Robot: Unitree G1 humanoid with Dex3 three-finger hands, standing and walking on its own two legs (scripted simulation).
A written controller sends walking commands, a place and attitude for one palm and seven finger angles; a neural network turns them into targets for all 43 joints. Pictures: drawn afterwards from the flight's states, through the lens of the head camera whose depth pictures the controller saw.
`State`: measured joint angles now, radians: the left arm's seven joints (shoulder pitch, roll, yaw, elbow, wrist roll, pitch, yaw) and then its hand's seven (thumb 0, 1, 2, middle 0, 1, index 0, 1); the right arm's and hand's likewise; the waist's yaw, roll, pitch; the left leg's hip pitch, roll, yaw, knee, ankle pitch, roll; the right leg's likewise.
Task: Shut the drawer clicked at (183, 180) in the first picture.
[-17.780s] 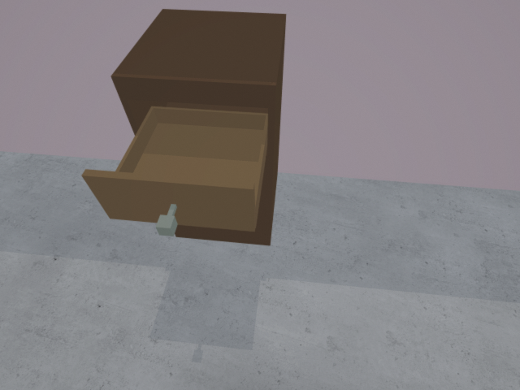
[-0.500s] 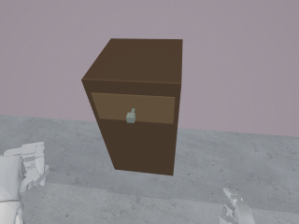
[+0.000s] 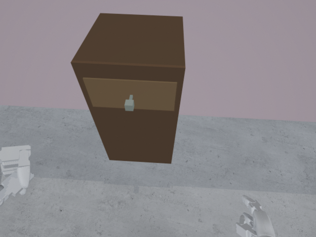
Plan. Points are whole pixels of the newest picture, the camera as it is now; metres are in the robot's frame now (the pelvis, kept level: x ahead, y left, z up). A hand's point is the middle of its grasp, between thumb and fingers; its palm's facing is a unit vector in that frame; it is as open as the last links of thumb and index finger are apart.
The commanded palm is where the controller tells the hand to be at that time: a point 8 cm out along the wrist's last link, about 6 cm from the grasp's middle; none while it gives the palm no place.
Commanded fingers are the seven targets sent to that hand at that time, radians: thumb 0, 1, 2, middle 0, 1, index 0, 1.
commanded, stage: step back with the hand held close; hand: left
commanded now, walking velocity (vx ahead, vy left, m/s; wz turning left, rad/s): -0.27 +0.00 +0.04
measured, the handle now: (130, 102) +0.64 +0.16 -0.12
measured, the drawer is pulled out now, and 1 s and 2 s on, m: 0.00 0.00 0.00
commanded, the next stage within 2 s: stop stepping back and stand still in 0.86 s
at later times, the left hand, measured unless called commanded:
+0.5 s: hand out of the picture +0.10 +0.26 +0.16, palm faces +0.40 -0.80 -0.44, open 3.2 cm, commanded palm +0.03 +0.30 +0.18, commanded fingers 0.00 0.90 0.90 -1.40 -1.60 -1.40 -1.60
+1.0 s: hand out of the picture +0.01 +0.23 +0.18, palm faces +0.24 -0.85 -0.46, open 3.2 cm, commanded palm -0.04 +0.29 +0.18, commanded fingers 0.00 0.90 0.90 -1.40 -1.60 -1.40 -1.60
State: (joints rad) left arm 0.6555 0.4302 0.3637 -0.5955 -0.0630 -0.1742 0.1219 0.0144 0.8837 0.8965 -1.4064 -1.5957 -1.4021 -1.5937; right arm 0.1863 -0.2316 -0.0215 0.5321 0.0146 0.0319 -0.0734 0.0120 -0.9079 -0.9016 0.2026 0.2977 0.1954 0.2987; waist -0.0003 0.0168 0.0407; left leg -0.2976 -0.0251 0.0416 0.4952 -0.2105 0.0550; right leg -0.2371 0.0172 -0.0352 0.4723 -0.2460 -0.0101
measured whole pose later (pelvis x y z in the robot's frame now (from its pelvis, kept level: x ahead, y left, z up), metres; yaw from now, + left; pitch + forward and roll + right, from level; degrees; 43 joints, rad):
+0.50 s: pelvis -0.08 +0.02 -0.01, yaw +4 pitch -1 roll -3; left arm 0.62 0.40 0.38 -0.63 -0.03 -0.26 0.16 0.01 0.88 0.90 -1.41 -1.60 -1.41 -1.59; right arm 0.21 -0.23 -0.03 0.58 0.00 -0.02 -0.06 0.01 -0.90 -0.90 0.21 0.30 0.20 0.30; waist -0.01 0.01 0.05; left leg -0.48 -0.03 0.00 0.65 -0.26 0.05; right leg -0.36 0.05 -0.02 0.53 -0.17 0.00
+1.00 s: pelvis -0.19 +0.02 -0.03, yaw -4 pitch +1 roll -5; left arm 0.59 0.48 0.42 -0.71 -0.07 -0.32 0.09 0.01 0.88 0.90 -1.41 -1.60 -1.41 -1.59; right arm 0.14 -0.15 0.02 0.65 -0.02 -0.09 -0.04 0.01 -0.90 -0.90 0.21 0.30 0.20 0.30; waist 0.02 0.00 0.03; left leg -0.58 0.07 0.07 0.44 0.08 0.03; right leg -0.02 0.06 0.00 0.49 -0.48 0.02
